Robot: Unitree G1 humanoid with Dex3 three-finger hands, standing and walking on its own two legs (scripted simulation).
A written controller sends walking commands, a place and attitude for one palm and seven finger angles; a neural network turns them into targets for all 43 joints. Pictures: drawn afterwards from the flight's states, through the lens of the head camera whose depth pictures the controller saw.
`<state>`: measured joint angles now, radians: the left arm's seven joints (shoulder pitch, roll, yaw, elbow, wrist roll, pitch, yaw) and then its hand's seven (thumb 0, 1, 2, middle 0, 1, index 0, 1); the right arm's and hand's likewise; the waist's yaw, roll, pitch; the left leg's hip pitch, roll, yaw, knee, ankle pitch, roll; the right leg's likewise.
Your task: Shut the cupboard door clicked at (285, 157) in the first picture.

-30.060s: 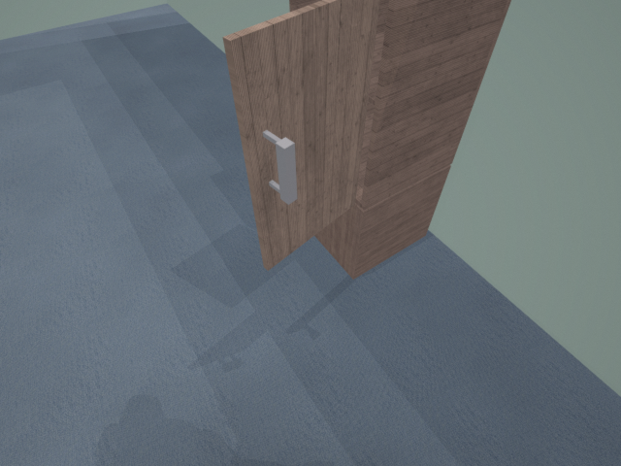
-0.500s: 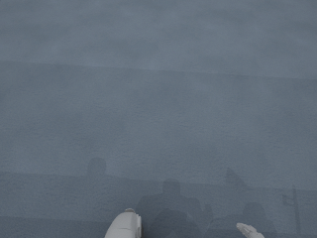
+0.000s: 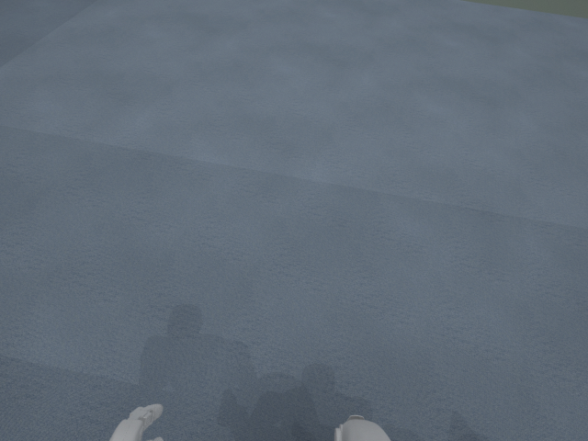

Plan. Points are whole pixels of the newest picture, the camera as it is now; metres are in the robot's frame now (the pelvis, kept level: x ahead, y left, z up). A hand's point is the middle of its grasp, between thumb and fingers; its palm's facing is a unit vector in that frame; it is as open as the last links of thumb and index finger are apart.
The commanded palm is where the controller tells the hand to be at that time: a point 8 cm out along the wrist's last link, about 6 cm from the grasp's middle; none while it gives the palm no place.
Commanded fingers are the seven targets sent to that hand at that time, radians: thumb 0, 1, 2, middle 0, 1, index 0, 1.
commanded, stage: turn to face it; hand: left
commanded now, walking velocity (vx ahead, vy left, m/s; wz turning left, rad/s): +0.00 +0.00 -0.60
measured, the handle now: out of the picture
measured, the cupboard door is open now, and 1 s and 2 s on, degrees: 75 75 75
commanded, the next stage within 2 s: none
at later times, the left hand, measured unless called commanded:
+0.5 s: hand (190, 422) +0.17 +0.16 -0.17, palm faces -0.19 -0.95 -0.24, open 7.4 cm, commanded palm none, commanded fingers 0.00 0.90 0.90 -0.20 -0.30 -0.20 -0.30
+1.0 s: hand (217, 319) +0.34 +0.15 -0.17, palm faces -0.55 -0.81 -0.22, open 7.4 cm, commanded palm none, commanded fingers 0.00 0.90 0.90 -0.20 -0.30 -0.20 -0.30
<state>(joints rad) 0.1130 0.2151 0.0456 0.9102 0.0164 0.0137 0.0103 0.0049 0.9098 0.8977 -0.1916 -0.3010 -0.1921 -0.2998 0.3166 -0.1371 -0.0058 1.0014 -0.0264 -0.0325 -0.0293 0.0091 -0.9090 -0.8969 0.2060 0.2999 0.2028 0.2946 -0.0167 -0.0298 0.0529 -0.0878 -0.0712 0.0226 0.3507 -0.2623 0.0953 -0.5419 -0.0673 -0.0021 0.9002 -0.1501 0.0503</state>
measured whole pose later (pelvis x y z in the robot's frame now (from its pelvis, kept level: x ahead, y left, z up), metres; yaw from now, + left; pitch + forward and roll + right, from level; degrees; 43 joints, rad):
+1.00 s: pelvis +0.13 +0.03 +0.00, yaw -35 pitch +1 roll -3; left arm 0.15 0.29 0.09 0.87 0.02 0.09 -0.04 0.01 0.91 0.90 -0.19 -0.30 -0.19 -0.30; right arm 0.24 -0.21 -0.02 0.90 -0.03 0.02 -0.03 0.01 -0.91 -0.90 0.21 0.30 0.20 0.29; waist -0.01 -0.01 0.09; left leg -0.20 0.14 0.23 0.49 -0.29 0.01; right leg -0.44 -0.05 -0.04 0.96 -0.42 0.07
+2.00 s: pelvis +0.16 -0.02 -0.01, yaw -71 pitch +1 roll -1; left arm 0.12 0.26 0.08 0.87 0.02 0.08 -0.04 0.01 0.91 0.90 -0.19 -0.30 -0.19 -0.30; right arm 0.25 -0.23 -0.04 0.91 -0.04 0.03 -0.02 0.01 -0.91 -0.90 0.21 0.30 0.20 0.29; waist -0.02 0.03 0.09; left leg -0.19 0.17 0.28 0.57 -0.37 -0.03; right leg -0.36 -0.04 -0.09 0.76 -0.39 0.04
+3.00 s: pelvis +0.17 -0.10 -0.02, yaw -104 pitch +1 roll -1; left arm 0.10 0.25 0.06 0.87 0.02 0.06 -0.03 0.01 0.91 0.90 -0.19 -0.30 -0.19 -0.30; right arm 0.31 -0.25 -0.04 0.94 -0.03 0.03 -0.02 0.01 -0.91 -0.90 0.21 0.30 0.20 0.29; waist -0.04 0.03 0.07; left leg -0.20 0.17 0.28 0.60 -0.39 -0.03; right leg -0.30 -0.03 -0.09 0.63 -0.29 0.02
